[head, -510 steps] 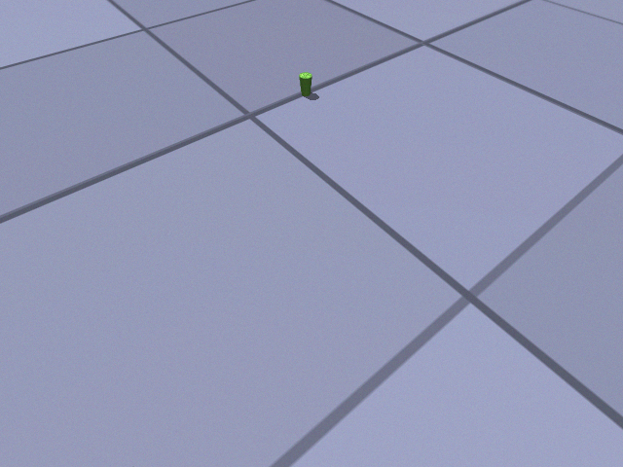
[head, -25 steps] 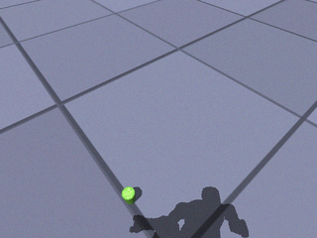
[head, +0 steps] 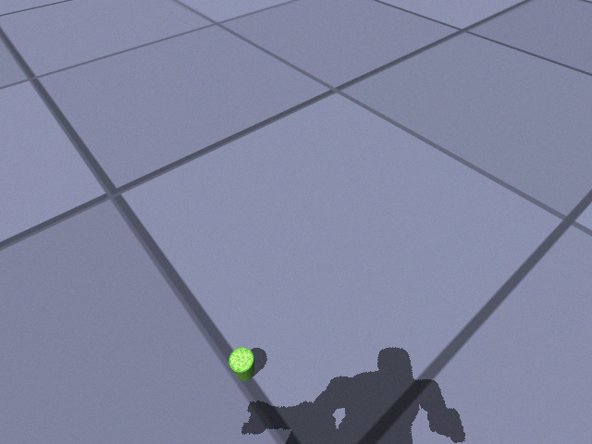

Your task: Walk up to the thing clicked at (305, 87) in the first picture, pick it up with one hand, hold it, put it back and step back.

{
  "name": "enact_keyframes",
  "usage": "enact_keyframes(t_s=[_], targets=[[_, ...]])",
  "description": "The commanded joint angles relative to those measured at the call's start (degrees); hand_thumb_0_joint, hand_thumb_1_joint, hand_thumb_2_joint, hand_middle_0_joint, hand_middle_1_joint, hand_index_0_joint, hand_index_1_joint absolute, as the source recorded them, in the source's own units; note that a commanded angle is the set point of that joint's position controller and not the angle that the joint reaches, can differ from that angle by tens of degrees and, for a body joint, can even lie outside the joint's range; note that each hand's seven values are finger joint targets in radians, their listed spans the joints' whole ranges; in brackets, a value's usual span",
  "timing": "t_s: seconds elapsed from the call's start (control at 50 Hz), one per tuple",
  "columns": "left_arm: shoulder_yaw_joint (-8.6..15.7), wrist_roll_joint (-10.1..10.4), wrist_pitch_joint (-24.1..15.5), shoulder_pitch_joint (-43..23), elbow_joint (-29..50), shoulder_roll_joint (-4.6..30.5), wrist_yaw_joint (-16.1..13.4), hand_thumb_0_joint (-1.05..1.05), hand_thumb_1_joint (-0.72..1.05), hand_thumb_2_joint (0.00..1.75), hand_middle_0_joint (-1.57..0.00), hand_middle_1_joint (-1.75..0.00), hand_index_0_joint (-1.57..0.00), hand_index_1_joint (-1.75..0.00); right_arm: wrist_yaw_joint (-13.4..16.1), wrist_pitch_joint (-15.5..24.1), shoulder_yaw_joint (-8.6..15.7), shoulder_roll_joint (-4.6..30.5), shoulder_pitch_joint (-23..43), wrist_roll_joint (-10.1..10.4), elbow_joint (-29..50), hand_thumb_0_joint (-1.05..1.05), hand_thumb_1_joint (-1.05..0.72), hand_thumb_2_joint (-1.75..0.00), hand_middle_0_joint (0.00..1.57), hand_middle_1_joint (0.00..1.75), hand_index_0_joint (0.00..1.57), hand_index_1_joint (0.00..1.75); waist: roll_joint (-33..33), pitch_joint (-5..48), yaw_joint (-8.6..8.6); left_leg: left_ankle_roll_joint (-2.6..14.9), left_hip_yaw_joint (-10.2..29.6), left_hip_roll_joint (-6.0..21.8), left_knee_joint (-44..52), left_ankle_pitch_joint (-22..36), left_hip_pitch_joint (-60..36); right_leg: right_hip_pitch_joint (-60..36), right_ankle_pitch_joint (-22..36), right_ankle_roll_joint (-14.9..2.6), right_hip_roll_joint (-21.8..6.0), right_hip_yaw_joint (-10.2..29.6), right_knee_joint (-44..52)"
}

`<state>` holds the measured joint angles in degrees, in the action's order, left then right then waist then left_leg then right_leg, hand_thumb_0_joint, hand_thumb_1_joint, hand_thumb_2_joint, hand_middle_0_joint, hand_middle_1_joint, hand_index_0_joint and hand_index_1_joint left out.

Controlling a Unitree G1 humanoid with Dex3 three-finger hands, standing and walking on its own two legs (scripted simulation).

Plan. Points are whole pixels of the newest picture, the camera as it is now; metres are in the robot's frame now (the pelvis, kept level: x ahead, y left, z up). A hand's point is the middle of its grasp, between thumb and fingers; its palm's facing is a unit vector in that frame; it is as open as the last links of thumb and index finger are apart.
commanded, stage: stand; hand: left
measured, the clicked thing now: (243, 366) +0.45 +0.22 -0.72
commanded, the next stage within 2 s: walk up in 0.04 s
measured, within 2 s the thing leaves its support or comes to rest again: neither
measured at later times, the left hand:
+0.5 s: hand out of the picture +0.09 +0.18 -0.16, palm faces +0.03 -0.94 -0.35, open 7.3 cm
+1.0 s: hand (175, 443) +0.14 +0.21 -0.15, palm faces +0.09 -0.92 -0.37, open 7.3 cm
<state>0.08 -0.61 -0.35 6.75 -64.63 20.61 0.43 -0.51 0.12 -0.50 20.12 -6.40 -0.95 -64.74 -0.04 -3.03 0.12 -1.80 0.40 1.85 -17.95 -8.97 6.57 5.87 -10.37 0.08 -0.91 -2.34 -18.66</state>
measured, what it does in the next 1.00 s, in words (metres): steps on the spot: left foot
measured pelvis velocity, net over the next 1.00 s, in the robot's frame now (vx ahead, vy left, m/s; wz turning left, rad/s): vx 0.06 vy -0.06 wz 0.05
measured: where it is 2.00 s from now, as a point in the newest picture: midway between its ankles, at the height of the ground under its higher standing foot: outside the picture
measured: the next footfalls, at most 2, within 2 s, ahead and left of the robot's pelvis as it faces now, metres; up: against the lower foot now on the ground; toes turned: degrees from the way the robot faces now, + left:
left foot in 0.60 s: +0.10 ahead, +0.06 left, +0.00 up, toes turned +1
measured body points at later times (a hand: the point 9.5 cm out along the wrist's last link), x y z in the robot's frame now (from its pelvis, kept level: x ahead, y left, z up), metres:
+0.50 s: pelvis +0.04 -0.07 -0.01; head +0.07 -0.08 +0.44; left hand +0.09 +0.23 -0.13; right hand +0.09 -0.40 -0.14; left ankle +0.03 +0.07 -0.72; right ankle +0.04 -0.17 -0.75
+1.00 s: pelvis +0.06 -0.06 +0.00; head +0.07 -0.06 +0.45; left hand +0.14 +0.26 -0.12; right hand +0.21 -0.34 -0.13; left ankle +0.06 +0.06 -0.75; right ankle +0.04 -0.17 -0.75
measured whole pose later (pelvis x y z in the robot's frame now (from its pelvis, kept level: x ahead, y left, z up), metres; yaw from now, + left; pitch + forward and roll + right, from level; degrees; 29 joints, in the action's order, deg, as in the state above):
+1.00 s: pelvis +0.06 -0.06 +0.00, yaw +3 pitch -3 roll +0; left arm 1.6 -0.2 -1.0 4.1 -62.8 20.7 -0.3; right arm -0.7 -0.6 0.2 19.8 -1.8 -0.5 -60.2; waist -0.9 -4.2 -1.3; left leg -0.3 1.0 0.3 -21.9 -11.5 7.2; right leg 3.1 -14.0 -0.7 -0.2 -4.2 -20.1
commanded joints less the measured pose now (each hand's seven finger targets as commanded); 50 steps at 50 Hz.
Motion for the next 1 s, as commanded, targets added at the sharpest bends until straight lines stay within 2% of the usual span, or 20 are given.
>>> enact_keyframes(t_s=[0.0,0.02,0.06,0.12,0.18,0.24,0.26,0.28,0.3,0.32,0.36,0.46,0.52,0.56,0.58,0.6,0.62,0.66,0.7,0.98], targets=[[2.1,0.0,-1.5,-1.9,3.6,12.1,-0.7,0.00,0.90,0.90,-0.20,-0.30,-0.20,-0.30,0.8,1.5,2.6,12.5,2.3,0.3,3.1,0.00,-0.90,-0.90,0.20,0.30,0.20,0.30,-0.6,4.7,-0.17,2.42,4.3,5.9,2.2,5.9,-1.4,0.1,5.4,-1.11,-7.2,5.6,3.7],[6.1,-1.5,-0.1,-1.2,6.0,14.8,0.4,0.00,0.90,0.90,-0.20,-0.30,-0.20,-0.30,1.7,2.3,4.6,15.2,-3.7,-0.1,3.9,0.00,-0.90,-0.90,0.20,0.30,0.20,0.30,4.0,5.0,0.59,4.71,6.2,6.0,1.4,-2.6,-1.2,2.3,-5.6,-2.05,-3.4,3.1,-1.2],[6.0,-1.8,1.2,-1.6,7.7,12.1,1.2,0.00,0.90,0.90,-0.20,-0.30,-0.20,-0.30,2.4,2.7,5.7,17.3,-7.4,-0.7,3.7,0.00,-0.90,-0.90,0.20,0.30,0.20,0.30,-2.8,1.7,1.59,8.67,14.1,11.6,5.4,-17.0,-2.2,11.4,-14.1,-2.01,-1.8,2.0,-8.5],[7.5,-2.1,2.3,0.2,10.7,12.2,2.0,0.00,0.90,0.90,-0.20,-0.30,-0.20,-0.30,3.3,3.4,8.0,20.5,-5.6,-1.5,7.6,0.00,-0.90,-0.90,0.20,0.30,0.20,0.30,-7.7,-2.6,1.02,16.19,22.3,20.3,7.3,-15.6,0.8,20.2,-18.5,-1.81,-3.7,6.8,-26.9],[7.5,-1.5,1.6,1.3,12.7,11.3,2.5,0.00,0.90,0.90,-0.20,-0.30,-0.20,-0.30,3.3,3.9,8.1,19.1,-5.3,-1.8,10.0,0.00,-0.90,-0.90,0.20,0.30,0.20,0.30,-9.0,1.1,0.18,14.43,15.4,17.5,0.6,-0.3,-3.2,20.1,-18.2,-2.11,-5.1,7.8,-22.0],[7.5,-1.7,0.5,9.1,9.4,9.8,1.8,0.00,0.90,0.90,-0.20,-0.30,-0.20,-0.30,2.1,2.4,6.3,14.3,0.2,-0.8,13.1,0.00,-0.90,-0.90,0.20,0.30,0.20,0.30,-7.2,3.9,-4.10,7.59,3.5,8.1,-10.5,4.6,9.3,-1.5,-3.2,-1.70,-0.5,1.5,-3.8],[8.3,-2.4,0.0,9.9,9.2,13.3,1.2,0.00,0.90,0.90,-0.20,-0.30,-0.20,-0.30,2.1,2.0,4.9,10.4,-1.4,-0.1,13.7,0.00,-0.90,-0.90,0.20,0.30,0.20,0.30,5.4,2.9,-4.28,3.79,-0.6,1.6,-19.3,-3.9,14.7,-3.6,-3.0,-2.08,-5.2,10.0,2.4],[8.8,-2.5,-0.2,6.4,11.6,18.4,0.7,0.00,0.90,0.90,-0.20,-0.30,-0.20,-0.30,2.3,1.4,4.1,7.9,-2.1,0.2,14.6,0.00,-0.90,-0.90,0.20,0.30,0.20,0.30,15.0,1.1,-3.70,1.51,-1.5,-4.4,-26.4,-23.4,20.7,0.7,-14.5,-7.31,-16.4,25.8,9.5],[9.1,-2.6,0.0,3.1,13.1,20.1,0.8,0.00,0.90,0.90,-0.20,-0.30,-0.20,-0.30,2.7,0.9,5.4,12.0,-4.0,0.0,13.0,0.00,-0.90,-0.90,0.20,0.30,0.20,0.30,10.7,-0.4,-3.00,1.78,3.7,-2.2,-32.9,-26.7,15.7,8.4,-21.8,-12.83,-20.2,28.7,8.6],[8.4,-1.8,0.0,2.3,13.9,17.1,0.7,0.00,0.90,0.90,-0.20,-0.30,-0.20,-0.30,2.4,0.8,5.6,13.4,-5.6,0.4,11.8,0.00,-0.90,-0.90,0.20,0.30,0.20,0.30,7.0,-2.2,-2.10,2.19,4.4,-1.4,-35.3,-24.5,16.7,7.4,-17.6,-13.36,-18.0,25.1,7.1],[7.0,-1.3,-0.5,1.3,14.2,14.1,-0.1,0.00,0.90,0.90,-0.20,-0.30,-0.20,-0.30,2.0,0.8,5.1,12.3,-7.1,0.5,10.8,0.00,-0.90,-0.90,0.20,0.30,0.20,0.30,6.3,-1.4,-0.98,2.24,6.3,0.2,-34.0,-20.0,18.5,3.6,-8.1,-11.26,-14.3,18.2,4.5],[6.5,-0.5,-1.8,4.0,13.4,14.1,-0.8,0.00,0.90,0.90,-0.20,-0.30,-0.20,-0.30,1.2,0.7,4.5,11.8,-6.1,-0.2,10.7,0.00,-0.90,-0.90,0.20,0.30,0.20,0.30,5.3,2.2,-1.92,2.08,4.2,0.7,-22.7,-16.9,14.8,-2.5,15.7,-11.23,-15.3,13.2,-1.2],[5.9,0.4,-1.7,2.4,13.5,13.7,-1.1,0.00,0.90,0.90,-0.20,-0.30,-0.20,-0.30,1.2,0.8,4.5,10.5,-7.0,-0.4,10.0,0.00,-0.90,-0.90,0.20,0.30,0.20,0.30,6.3,4.2,-0.13,3.09,0.6,-0.9,-12.0,-9.2,8.3,-2.2,30.0,-9.18,-13.8,8.5,-7.7],[5.1,1.2,-1.4,1.6,13.9,12.7,-1.3,0.00,0.90,0.90,-0.20,-0.30,-0.20,-0.30,1.4,1.1,5.3,12.3,-7.8,-0.8,9.6,0.00,-0.90,-0.90,0.20,0.30,0.20,0.30,2.1,6.1,0.73,4.45,3.5,1.6,-3.9,10.9,-1.2,3.0,25.4,-5.00,-11.4,6.1,-11.7],[4.4,1.7,-1.3,2.8,14.1,10.7,-1.3,0.00,0.90,0.90,-0.20,-0.30,-0.20,-0.30,1.5,1.4,5.9,14.8,-6.2,-0.9,10.5,0.00,-0.90,-0.90,0.20,0.30,0.20,0.30,-3.4,8.3,-0.61,6.68,11.6,8.3,-3.3,21.4,-3.7,4.8,16.9,-2.03,-7.0,3.8,-13.9],[4.2,2.2,-0.9,4.2,12.7,9.8,-1.4,0.00,0.90,0.90,-0.20,-0.30,-0.20,-0.30,1.3,1.8,5.5,16.0,-1.1,-0.2,11.7,0.00,-0.90,-0.90,0.20,0.30,0.20,0.30,-5.3,8.3,-2.58,10.21,15.7,11.7,-4.8,19.4,-0.9,4.5,2.0,-0.51,-2.8,2.1,-11.7],[4.3,1.4,-1.0,2.8,11.2,10.6,-1.6,0.00,0.90,0.90,-0.20,-0.30,-0.20,-0.30,0.9,1.5,5.3,15.5,0.5,0.4,11.5,0.00,-0.90,-0.90,0.20,0.30,0.20,0.30,-5.2,7.1,-1.86,10.89,13.4,11.2,-6.9,17.4,2.1,0.4,-1.6,-0.95,-3.0,2.5,-8.3],[4.6,0.6,-1.9,1.0,9.8,12.7,-1.7,0.00,0.90,0.90,-0.20,-0.30,-0.20,-0.30,0.7,0.8,4.3,12.2,0.9,0.9,10.4,0.00,-0.90,-0.90,0.20,0.30,0.20,0.30,-1.8,5.9,-1.45,5.72,5.6,4.8,-10.4,19.0,1.7,-1.5,12.4,-1.53,-6.9,5.4,-3.2],[4.7,0.8,-2.3,0.5,9.1,13.6,-1.7,0.00,0.90,0.90,-0.20,-0.30,-0.20,-0.30,1.0,0.5,4.1,12.2,0.1,0.9,9.8,0.00,-0.90,-0.90,0.20,0.30,0.20,0.30,-3.2,5.8,-0.75,4.40,4.6,3.6,-9.2,17.1,1.5,-2.4,19.9,-2.90,-8.3,5.9,-4.4],[3.7,0.3,-2.0,-5.1,4.4,11.8,-1.3,0.00,0.90,0.90,-0.20,-0.30,-0.20,-0.30,0.6,0.5,3.4,11.2,5.4,0.6,6.4,0.00,-0.90,-0.90,0.20,0.30,0.20,0.30,0.8,5.3,-0.85,3.94,5.2,4.8,-1.2,14.3,-2.8,-3.3,12.0,-0.88,-7.2,4.2,2.8]])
